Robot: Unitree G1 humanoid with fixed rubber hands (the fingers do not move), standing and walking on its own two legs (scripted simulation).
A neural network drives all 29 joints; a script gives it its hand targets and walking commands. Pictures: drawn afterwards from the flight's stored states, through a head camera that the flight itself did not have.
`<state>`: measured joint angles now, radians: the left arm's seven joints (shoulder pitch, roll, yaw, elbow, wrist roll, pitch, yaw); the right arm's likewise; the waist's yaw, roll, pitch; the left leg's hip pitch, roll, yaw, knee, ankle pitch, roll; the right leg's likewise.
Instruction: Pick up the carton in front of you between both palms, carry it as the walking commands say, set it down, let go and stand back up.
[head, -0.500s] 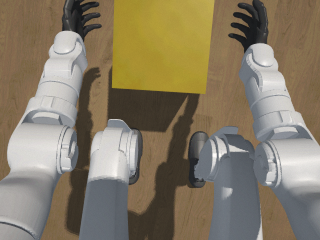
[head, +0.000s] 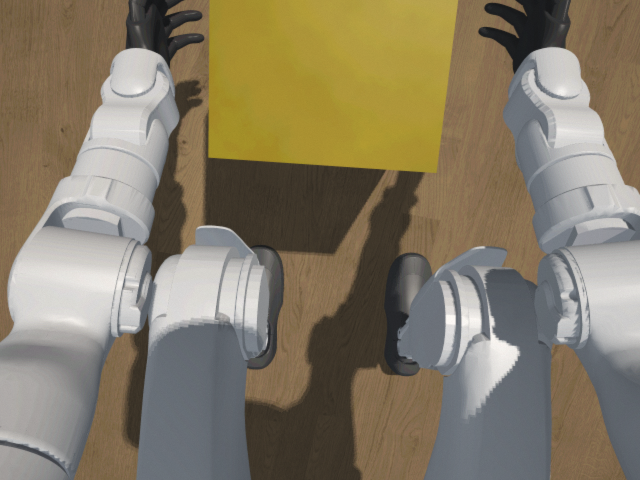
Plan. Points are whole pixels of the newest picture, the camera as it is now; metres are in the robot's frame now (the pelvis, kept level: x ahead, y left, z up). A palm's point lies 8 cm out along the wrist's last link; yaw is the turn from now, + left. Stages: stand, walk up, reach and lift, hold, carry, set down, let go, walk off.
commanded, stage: reach and lift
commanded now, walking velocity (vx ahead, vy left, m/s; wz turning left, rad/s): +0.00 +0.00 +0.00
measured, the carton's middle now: (327, 77) +0.49 +0.04 -0.24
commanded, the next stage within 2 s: none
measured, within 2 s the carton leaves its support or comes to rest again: leaves its support in 0.62 s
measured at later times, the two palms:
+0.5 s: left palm (181, 37) +0.50 +0.19 -0.17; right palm (488, 40) +0.52 -0.11 -0.16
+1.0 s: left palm (46, 47) +0.45 +0.20 +0.02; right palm (599, 8) +0.49 -0.10 +0.02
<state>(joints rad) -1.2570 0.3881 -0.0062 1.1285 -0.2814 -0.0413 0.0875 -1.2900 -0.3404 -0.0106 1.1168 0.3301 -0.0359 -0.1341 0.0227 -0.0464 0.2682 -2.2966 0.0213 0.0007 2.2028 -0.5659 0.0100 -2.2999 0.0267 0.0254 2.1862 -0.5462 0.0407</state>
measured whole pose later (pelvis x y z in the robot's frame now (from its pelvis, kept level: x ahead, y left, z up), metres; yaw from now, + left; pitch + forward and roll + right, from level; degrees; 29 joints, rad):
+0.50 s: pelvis -0.01 +0.00 +0.00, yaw +1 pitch +39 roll +0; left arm -1.39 0.31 0.00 1.24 -0.25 -0.05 0.13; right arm -1.41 -0.22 -0.10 1.23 0.22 -0.05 -0.21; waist 0.03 -0.03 0.26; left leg -2.32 0.01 -0.01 2.16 -0.52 0.00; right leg -2.32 0.02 0.02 2.15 -0.51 0.03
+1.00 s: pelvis +0.00 -0.02 +0.08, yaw +5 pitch +38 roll +0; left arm -1.00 0.09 0.32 0.89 0.09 0.25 0.07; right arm -1.02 -0.01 -0.45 0.85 -0.11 0.23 -0.12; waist 0.03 -0.04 -0.13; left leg -2.08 -0.07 -0.05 1.92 -0.50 -0.04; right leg -2.06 0.10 0.05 1.94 -0.55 0.04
